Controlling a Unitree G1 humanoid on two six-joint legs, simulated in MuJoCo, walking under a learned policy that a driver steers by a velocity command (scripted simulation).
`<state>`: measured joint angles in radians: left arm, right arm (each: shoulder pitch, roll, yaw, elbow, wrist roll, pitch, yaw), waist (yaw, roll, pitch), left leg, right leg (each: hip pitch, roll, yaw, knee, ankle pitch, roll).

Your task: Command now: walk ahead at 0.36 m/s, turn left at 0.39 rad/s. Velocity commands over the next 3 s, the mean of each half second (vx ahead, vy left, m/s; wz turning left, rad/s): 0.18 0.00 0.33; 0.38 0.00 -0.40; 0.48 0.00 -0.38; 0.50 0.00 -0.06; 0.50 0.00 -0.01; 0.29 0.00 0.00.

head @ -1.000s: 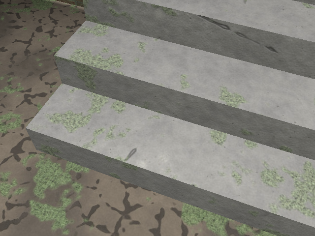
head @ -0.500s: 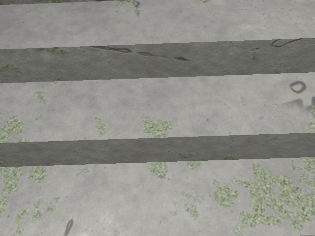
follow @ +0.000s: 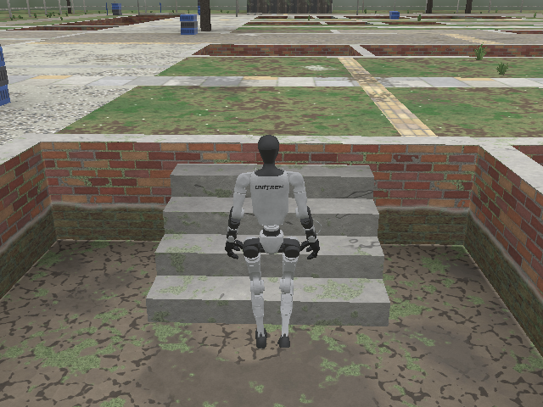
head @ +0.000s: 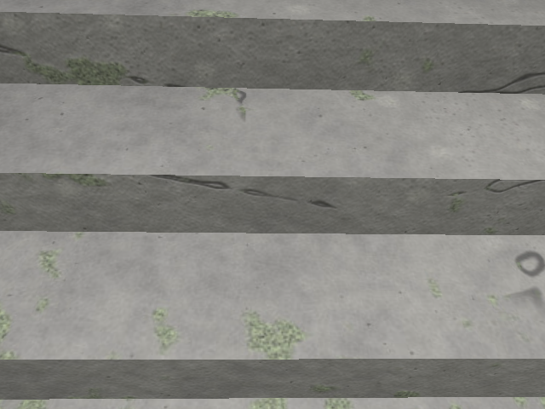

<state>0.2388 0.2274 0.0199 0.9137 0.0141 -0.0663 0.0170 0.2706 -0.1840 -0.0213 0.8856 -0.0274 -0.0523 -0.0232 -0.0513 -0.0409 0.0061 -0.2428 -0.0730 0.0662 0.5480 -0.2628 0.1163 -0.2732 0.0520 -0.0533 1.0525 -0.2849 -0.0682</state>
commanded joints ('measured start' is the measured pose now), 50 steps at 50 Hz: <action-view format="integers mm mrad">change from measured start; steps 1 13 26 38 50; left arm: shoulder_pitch -8 -421 151 85 453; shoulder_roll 6 -86 145 69 24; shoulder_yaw -13 -67 43 16 -24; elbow -131 -467 -273 -40 139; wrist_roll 18 37 39 103 76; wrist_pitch -9 84 137 -42 -45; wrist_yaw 1 22 36 -59 -48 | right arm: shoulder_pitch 112 263 97 -139 -751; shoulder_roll -146 -137 -225 -53 18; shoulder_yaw -27 -16 -68 56 120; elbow -4 49 -98 -292 -455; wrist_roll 4 -3 9 -39 -71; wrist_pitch -3 13 22 27 -39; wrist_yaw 8 -16 43 95 37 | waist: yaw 57 -25 250 58 223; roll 124 96 -214 -42 -28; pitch -27 2 -277 -93 2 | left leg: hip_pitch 198 183 -214 -722 -1217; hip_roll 406 204 10 73 181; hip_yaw -497 -449 -74 -75 -113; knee -218 -196 604 1057 1005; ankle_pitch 1071 423 639 193 -284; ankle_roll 310 135 9 -41 35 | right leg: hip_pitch -389 -1098 32 -322 108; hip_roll -12 -35 -196 -50 -211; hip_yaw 83 -29 855 444 712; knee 684 1111 -510 -673 -708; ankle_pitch -31 -217 -861 -230 -50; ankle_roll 86 63 -320 -206 -176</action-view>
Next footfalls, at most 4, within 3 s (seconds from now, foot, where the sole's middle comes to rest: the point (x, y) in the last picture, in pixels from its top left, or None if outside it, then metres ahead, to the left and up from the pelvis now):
0.46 right None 0.26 -0.06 -0.59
1.06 left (140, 319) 0.58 0.24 -0.41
1.72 right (268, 139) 0.90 -0.02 -0.24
2.20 left None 1.23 0.16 -0.06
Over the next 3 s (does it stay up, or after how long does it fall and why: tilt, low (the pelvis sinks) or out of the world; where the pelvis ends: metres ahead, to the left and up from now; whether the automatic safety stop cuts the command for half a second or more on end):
stays up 1.46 0.00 0.87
